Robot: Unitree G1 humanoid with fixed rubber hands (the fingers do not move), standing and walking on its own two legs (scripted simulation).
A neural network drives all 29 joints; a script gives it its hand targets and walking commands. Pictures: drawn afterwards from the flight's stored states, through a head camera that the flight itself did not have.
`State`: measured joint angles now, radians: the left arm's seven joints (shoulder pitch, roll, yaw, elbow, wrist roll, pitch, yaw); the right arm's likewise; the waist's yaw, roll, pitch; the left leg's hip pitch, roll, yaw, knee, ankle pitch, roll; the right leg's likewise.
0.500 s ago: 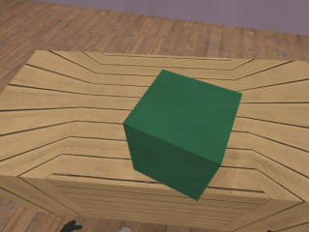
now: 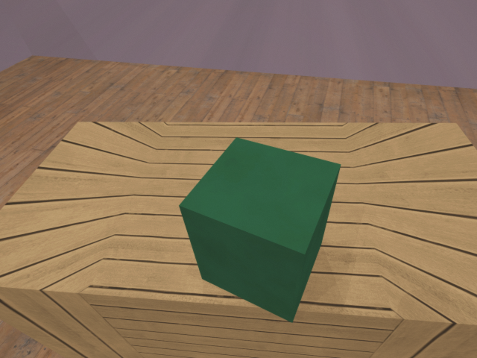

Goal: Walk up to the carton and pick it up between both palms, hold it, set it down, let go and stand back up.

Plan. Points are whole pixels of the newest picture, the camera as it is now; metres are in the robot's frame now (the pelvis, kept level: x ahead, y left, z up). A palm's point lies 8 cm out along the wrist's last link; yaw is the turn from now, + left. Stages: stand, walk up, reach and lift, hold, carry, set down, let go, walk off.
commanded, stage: walk up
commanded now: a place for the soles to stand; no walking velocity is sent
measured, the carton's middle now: (263, 228) +0.39 -0.02 +0.00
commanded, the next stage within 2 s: none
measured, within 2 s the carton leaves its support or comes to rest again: neither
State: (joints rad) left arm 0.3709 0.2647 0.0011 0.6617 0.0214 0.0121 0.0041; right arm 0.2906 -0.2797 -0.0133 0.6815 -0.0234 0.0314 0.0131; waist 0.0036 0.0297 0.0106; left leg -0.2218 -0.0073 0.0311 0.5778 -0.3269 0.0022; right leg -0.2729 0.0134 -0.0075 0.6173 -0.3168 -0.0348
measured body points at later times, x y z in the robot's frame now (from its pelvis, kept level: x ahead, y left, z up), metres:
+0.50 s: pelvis +0.02 +0.04 +0.00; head +0.04 +0.03 +0.44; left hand +0.14 +0.30 -0.11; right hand +0.11 -0.22 -0.12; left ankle -0.01 +0.12 -0.73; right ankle +0.01 -0.10 -0.73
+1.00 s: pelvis +0.01 +0.04 -0.01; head +0.02 +0.03 +0.44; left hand +0.14 +0.30 -0.11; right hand +0.07 -0.23 -0.13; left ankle -0.01 +0.12 -0.73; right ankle +0.01 -0.10 -0.73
